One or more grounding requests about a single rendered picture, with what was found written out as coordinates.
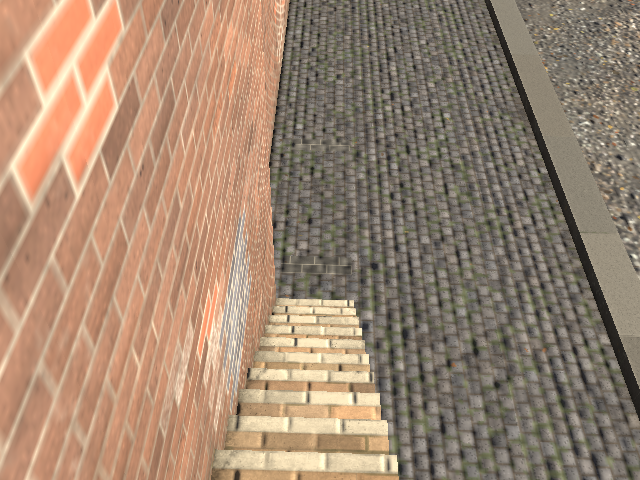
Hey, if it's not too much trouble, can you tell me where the stairs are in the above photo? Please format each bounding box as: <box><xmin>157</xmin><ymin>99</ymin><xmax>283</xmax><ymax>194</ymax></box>
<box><xmin>211</xmin><ymin>298</ymin><xmax>399</xmax><ymax>480</ymax></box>

